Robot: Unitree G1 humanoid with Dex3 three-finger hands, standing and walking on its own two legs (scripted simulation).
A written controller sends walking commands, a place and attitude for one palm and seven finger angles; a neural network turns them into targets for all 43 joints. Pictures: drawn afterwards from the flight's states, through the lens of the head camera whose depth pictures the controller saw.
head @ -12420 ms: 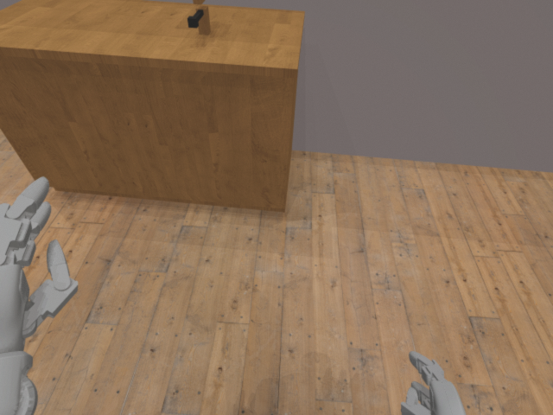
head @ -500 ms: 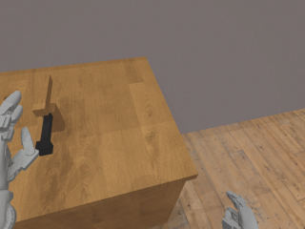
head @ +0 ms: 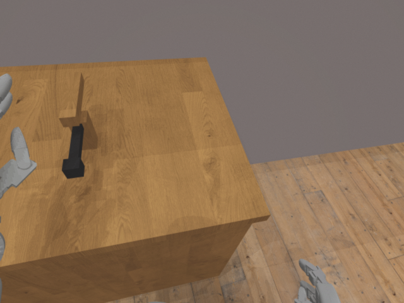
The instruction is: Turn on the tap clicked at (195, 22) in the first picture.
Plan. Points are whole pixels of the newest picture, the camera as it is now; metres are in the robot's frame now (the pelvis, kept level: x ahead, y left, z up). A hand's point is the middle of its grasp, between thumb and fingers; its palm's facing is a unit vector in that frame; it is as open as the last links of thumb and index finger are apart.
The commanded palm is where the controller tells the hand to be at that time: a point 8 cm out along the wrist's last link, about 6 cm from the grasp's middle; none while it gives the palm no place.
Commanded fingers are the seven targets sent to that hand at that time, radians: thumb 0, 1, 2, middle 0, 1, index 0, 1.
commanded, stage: come to a stop and stand still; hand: left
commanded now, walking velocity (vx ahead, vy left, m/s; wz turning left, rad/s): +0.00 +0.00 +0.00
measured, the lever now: (73, 168) +0.30 +0.29 +0.08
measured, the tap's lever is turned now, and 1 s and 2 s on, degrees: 0 0 0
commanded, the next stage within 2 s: look again from close up in 0.78 s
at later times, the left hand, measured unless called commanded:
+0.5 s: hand (52, 165) +0.25 +0.27 +0.16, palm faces +0.40 -0.85 -0.34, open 7.5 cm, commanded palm +0.19 +0.30 +0.18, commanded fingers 0.00 0.90 0.90 -0.20 -0.30 -0.20 -0.30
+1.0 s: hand (44, 172) +0.24 +0.27 +0.16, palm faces +0.40 -0.84 -0.37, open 7.5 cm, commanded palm +0.18 +0.30 +0.18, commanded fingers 0.00 0.90 0.90 -0.20 -0.30 -0.20 -0.30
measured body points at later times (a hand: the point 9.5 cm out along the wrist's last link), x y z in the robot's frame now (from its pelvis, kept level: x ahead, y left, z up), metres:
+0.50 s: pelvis +0.03 +0.02 +0.00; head +0.07 +0.05 +0.45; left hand +0.22 +0.32 +0.18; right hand +0.21 -0.20 -0.07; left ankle +0.03 +0.10 -0.74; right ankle +0.03 -0.14 -0.74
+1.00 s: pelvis +0.02 +0.02 +0.00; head +0.05 +0.05 +0.45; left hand +0.21 +0.32 +0.18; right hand +0.20 -0.19 -0.08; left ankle +0.03 +0.10 -0.74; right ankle +0.03 -0.14 -0.74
